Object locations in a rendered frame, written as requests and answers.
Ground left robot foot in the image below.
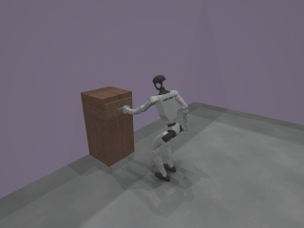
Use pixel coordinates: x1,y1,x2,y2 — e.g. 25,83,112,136
155,172,170,182

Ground drawer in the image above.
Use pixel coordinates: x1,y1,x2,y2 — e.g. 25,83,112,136
104,96,133,120

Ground cabinet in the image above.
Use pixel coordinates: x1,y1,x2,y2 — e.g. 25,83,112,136
81,86,135,167

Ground left robot hand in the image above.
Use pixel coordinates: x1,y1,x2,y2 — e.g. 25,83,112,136
123,105,130,114

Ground right robot forearm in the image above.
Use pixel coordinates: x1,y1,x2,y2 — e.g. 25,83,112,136
182,108,189,124

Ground robot right upper arm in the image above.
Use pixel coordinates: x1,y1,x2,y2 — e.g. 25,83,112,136
170,90,188,111

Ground robot left upper arm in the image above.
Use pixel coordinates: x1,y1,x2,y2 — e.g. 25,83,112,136
140,96,159,112

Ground robot torso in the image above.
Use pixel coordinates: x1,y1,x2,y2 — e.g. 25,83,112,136
155,89,181,138

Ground right robot hand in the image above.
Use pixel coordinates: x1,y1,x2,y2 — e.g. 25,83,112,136
181,123,189,135

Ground left robot forearm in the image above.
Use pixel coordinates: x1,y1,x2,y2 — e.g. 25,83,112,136
127,106,143,115

